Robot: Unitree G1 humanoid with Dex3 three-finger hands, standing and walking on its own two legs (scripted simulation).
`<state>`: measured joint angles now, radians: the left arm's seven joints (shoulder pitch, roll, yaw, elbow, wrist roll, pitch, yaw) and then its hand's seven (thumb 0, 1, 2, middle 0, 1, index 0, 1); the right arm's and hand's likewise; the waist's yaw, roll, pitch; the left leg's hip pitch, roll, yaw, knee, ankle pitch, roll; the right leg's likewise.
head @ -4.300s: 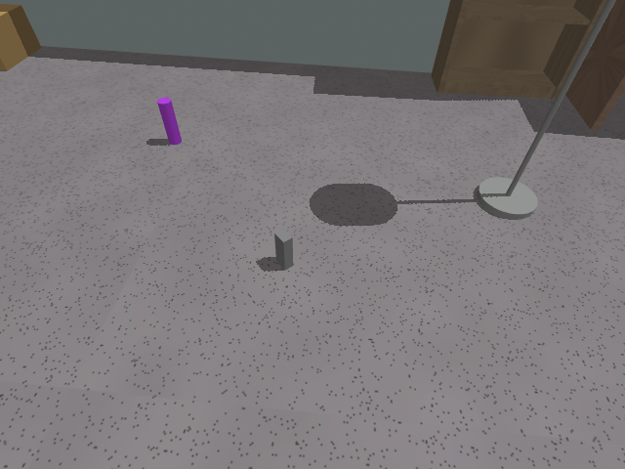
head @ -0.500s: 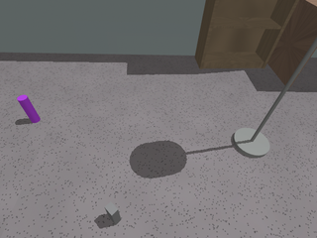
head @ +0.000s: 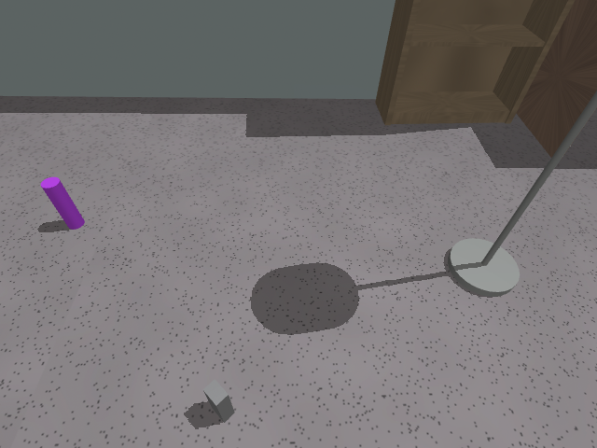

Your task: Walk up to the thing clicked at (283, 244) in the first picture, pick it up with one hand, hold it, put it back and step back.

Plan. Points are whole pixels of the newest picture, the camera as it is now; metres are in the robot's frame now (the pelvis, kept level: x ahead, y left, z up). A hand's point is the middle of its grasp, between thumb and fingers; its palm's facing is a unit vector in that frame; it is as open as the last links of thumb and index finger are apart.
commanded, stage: stand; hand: left
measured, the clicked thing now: (219, 401) +0.41 +0.22 -0.70
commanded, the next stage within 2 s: none
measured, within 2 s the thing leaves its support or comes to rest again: neither
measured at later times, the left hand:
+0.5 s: hand out of the picture +0.11 +0.25 -0.15, palm faces -0.03 -0.94 -0.34, open 7.4 cm
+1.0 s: hand out of the picture +0.10 +0.24 -0.16, palm faces -0.02 -0.94 -0.34, open 7.4 cm
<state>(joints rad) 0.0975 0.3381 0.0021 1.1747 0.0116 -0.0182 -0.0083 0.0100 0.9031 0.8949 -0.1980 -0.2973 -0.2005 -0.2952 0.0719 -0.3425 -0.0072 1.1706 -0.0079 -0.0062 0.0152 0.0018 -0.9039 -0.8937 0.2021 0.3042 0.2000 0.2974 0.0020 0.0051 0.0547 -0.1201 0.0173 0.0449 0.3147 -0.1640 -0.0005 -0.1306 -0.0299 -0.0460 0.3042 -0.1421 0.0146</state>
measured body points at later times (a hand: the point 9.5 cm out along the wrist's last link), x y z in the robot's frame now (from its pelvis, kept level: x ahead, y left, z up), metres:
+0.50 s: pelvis +0.02 +0.00 +0.00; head +0.03 -0.01 +0.45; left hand +0.11 +0.30 -0.13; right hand +0.10 -0.30 -0.13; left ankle +0.01 +0.12 -0.75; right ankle +0.02 -0.13 -0.75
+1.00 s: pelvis +0.02 -0.01 +0.00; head +0.03 -0.01 +0.45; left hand +0.10 +0.29 -0.13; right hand +0.11 -0.31 -0.13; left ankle +0.01 +0.12 -0.75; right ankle +0.02 -0.13 -0.75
